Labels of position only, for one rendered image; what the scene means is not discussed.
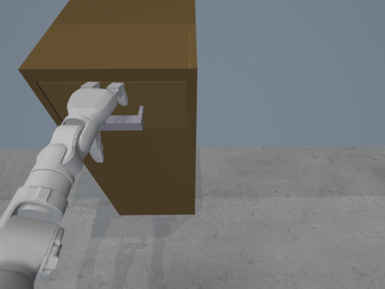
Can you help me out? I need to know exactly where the robot left hand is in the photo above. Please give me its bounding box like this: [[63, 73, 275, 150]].
[[67, 82, 128, 163]]

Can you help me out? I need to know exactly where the cabinet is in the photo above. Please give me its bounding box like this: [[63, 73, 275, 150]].
[[18, 0, 197, 216]]

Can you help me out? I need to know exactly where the left robot forearm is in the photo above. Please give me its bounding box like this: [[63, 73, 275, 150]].
[[0, 114, 98, 233]]

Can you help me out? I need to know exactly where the robot left upper arm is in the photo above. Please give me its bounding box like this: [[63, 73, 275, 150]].
[[0, 215, 64, 289]]

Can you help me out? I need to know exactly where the handle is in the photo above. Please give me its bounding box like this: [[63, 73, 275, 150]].
[[99, 106, 144, 131]]

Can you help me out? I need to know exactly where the drawer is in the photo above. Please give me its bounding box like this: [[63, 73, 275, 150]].
[[38, 81, 188, 127]]

